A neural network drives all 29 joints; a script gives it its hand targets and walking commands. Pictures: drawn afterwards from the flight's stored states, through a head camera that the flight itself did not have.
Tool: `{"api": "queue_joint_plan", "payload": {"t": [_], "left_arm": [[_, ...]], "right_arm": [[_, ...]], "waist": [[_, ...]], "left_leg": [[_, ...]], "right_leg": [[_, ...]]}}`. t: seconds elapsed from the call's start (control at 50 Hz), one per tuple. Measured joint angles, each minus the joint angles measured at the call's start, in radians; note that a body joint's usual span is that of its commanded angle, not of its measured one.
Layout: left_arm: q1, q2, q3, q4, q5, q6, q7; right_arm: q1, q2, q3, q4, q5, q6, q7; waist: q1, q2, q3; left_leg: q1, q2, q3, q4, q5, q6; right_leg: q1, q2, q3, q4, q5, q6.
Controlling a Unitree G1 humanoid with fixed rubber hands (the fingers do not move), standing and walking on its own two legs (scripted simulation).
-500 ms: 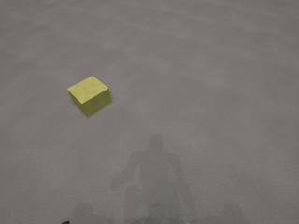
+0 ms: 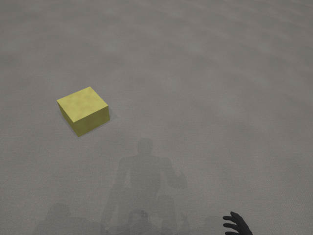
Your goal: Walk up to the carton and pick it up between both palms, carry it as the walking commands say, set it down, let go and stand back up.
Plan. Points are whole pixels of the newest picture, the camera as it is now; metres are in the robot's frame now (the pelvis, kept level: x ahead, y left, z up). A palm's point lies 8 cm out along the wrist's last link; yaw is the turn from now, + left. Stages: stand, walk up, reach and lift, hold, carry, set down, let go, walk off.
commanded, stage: walk up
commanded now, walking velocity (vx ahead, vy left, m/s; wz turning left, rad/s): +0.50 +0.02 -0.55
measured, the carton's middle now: (84, 110) +1.01 +0.59 -0.66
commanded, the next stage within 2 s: none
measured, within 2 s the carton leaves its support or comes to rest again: neither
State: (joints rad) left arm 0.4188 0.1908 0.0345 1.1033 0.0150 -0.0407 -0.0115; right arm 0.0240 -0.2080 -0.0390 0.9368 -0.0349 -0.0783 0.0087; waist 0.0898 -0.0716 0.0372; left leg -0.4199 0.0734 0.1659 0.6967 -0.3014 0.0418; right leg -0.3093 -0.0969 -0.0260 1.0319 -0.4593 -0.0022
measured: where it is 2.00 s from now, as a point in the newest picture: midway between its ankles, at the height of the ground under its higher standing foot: (123, 177)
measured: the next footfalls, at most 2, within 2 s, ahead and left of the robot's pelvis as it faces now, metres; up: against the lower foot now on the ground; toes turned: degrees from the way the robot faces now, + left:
right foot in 0.34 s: +0.28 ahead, -0.13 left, +0.00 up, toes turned -16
left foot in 0.66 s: +0.36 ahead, +0.16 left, +0.00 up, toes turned +6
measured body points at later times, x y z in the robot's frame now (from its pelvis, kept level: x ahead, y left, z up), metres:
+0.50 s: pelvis +0.22 +0.01 +0.00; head +0.29 -0.03 +0.44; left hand +0.41 +0.22 -0.12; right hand +0.18 -0.23 -0.17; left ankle +0.14 +0.13 -0.65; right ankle +0.24 -0.12 -0.72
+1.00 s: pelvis +0.31 +0.04 +0.01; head +0.40 +0.05 +0.45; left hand +0.39 +0.33 -0.13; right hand +0.43 -0.22 -0.14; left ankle +0.32 +0.15 -0.72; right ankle +0.33 -0.09 -0.71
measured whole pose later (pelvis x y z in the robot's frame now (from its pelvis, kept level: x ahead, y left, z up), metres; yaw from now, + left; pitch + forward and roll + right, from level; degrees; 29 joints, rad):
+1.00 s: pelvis +0.31 +0.04 +0.01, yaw +10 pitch +3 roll -1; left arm 0.08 0.27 0.06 0.87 0.02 0.02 0.01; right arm 0.14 -0.27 -0.07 0.90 -0.02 0.03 -0.02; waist -0.02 0.02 0.15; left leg -0.41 -0.03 -0.07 0.64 -0.28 0.01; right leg -0.38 -0.02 -0.03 0.72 -0.39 0.05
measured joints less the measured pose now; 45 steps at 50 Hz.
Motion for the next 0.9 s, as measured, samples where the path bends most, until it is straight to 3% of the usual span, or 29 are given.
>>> {"api": "queue_joint_plan", "payload": {"t": [0.06,0.12,0.2,0.28,0.34,0.4,0.44,0.48,0.54,0.6,0.66,0.68,0.72,0.8,0.9], "left_arm": [[-0.03,0.023,0.001,-0.013,-0.003,0.009,-0.01],[-0.067,0.028,0.004,-0.024,0.003,0.033,-0.021],[-0.155,0.036,0.017,-0.054,0.005,0.052,-0.032],[-0.251,0.042,0.016,-0.092,0.008,0.047,-0.026],[-0.338,0.044,0.003,-0.143,0.016,0.04,-0.007],[-0.421,0.021,-0.004,-0.203,0.028,0.02,0.016],[-0.445,-0.001,-0.009,-0.224,0.025,0.01,0.026],[-0.429,-0.022,-0.013,-0.231,0.019,0.008,0.032],[-0.374,-0.037,-0.014,-0.21,0.013,0.026,0.036],[-0.333,-0.037,-0.022,-0.185,0.008,0.055,0.043],[-0.301,-0.019,-0.027,-0.177,0.01,0.077,0.04],[-0.293,0.001,-0.024,-0.174,0.006,0.088,0.039],[-0.29,0.043,-0.014,-0.178,-0.002,0.115,0.041],[-0.346,0.114,-0.005,-0.198,-0.004,0.131,0.042],[-0.343,0.114,0.017,-0.213,0.001,0.096,0.028]], "right_arm": [[0.069,0.02,-0.008,0.0,-0.007,0.007,-0.011],[0.157,0.028,-0.018,0.011,0.002,0.013,-0.012],[0.275,0.018,-0.026,0.049,0.011,0.018,-0.01],[0.368,0.001,-0.02,0.097,0.011,0.025,-0.013],[0.419,-0.004,-0.005,0.123,0.021,0.041,-0.013],[0.415,0.0,-0.007,0.124,0.035,0.067,-0.012],[0.382,0.0,-0.008,0.109,0.033,0.076,-0.014],[0.327,-0.006,-0.007,0.084,0.028,0.082,-0.01],[0.233,-0.009,-0.008,0.037,0.03,0.086,-0.009],[0.162,-0.017,-0.005,0.005,0.027,0.088,-0.006],[0.137,-0.03,-0.003,-0.008,0.025,0.093,0.0],[0.132,-0.024,0.0,-0.005,0.023,0.093,0.002],[0.13,-0.013,0.007,-0.012,0.019,0.095,0.005],[0.136,-0.01,0.008,-0.031,0.022,0.094,-0.004],[0.119,-0.041,-0.019,-0.042,0.019,0.102,-0.024]], "waist": [[0.006,-0.011,0.006],[-0.011,0.006,-0.005],[-0.059,0.035,0.0],[-0.107,0.064,0.016],[-0.156,0.097,0.038],[-0.171,0.14,0.071],[-0.154,0.151,0.098],[-0.126,0.15,0.111],[-0.111,0.13,0.117],[-0.123,0.117,0.122],[-0.108,0.091,0.115],[-0.095,0.056,0.113],[-0.085,0.015,0.106],[-0.1,-0.019,0.139],[-0.096,0.02,0.133]], "left_leg": [[0.114,0.006,0.066,-0.043,-0.029,-0.008],[0.227,0.003,0.124,-0.108,-0.059,-0.009],[0.351,-0.022,0.17,-0.186,-0.093,-0.018],[0.446,-0.045,0.198,-0.232,-0.141,-0.035],[0.436,-0.031,0.151,-0.148,-0.214,-0.053],[0.249,0.003,0.029,0.234,-0.264,-0.059],[0.132,0.003,-0.031,0.447,-0.283,-0.05],[0.059,0.01,-0.061,0.498,-0.253,-0.042],[0.0,0.028,-0.103,0.389,-0.214,-0.044],[-0.043,0.052,-0.139,0.262,-0.169,-0.057],[-0.039,0.061,-0.133,0.156,-0.086,-0.064],[-0.032,0.046,-0.122,0.175,-0.085,-0.058],[-0.033,0.028,-0.129,0.199,-0.115,-0.048],[-0.022,-0.028,-0.191,0.124,-0.066,-0.058],[-0.005,-0.059,-0.196,0.009,-0.016,-0.028]], "right_leg": [[-0.093,-0.017,-0.018,0.133,0.106,-0.012],[-0.163,-0.023,-0.038,0.137,0.168,0.0],[-0.221,-0.031,-0.038,0.046,0.22,0.019],[-0.205,-0.038,-0.048,-0.162,0.241,0.031],[-0.151,-0.018,-0.07,-0.297,0.247,0.024],[-0.152,-0.028,-0.123,-0.255,0.153,-0.007],[-0.134,-0.031,-0.138,-0.251,0.128,-0.003],[-0.112,-0.02,-0.129,-0.275,0.125,0.011],[-0.068,-0.008,-0.124,-0.314,0.123,0.017],[-0.014,-0.015,-0.171,-0.316,0.091,0.036],[0.026,-0.037,-0.209,-0.264,0.029,0.066],[0.024,-0.054,-0.191,-0.223,0.0,0.071],[-0.019,-0.022,-0.119,-0.09,-0.067,0.069],[-0.111,0.04,-0.052,0.127,-0.066,0.071],[-0.168,0.052,-0.026,0.017,-0.001,0.06]]}}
